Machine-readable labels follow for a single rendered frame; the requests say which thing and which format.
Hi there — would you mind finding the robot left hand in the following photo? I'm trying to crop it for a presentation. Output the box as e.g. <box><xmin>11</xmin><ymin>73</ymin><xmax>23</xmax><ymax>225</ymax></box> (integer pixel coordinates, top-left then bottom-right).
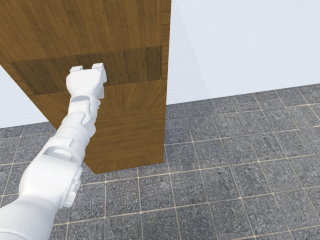
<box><xmin>66</xmin><ymin>62</ymin><xmax>107</xmax><ymax>109</ymax></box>

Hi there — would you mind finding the handle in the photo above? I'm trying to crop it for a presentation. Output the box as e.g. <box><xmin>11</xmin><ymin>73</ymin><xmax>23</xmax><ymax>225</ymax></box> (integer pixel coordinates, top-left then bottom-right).
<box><xmin>96</xmin><ymin>86</ymin><xmax>104</xmax><ymax>99</ymax></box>

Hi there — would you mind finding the drawer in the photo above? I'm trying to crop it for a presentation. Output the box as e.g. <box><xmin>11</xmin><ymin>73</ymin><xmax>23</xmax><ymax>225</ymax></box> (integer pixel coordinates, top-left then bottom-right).
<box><xmin>10</xmin><ymin>46</ymin><xmax>161</xmax><ymax>96</ymax></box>

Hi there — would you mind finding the left robot forearm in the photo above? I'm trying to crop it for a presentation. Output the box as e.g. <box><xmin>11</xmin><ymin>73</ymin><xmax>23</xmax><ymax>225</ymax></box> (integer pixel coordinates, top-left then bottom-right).
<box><xmin>18</xmin><ymin>92</ymin><xmax>98</xmax><ymax>196</ymax></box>

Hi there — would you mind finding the cabinet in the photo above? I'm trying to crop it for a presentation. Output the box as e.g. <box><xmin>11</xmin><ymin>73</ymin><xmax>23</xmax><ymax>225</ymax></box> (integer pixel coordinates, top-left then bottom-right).
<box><xmin>0</xmin><ymin>0</ymin><xmax>172</xmax><ymax>174</ymax></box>

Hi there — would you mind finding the robot left upper arm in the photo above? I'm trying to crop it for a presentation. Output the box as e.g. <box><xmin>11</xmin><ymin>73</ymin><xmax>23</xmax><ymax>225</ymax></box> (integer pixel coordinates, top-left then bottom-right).
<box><xmin>0</xmin><ymin>154</ymin><xmax>83</xmax><ymax>240</ymax></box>

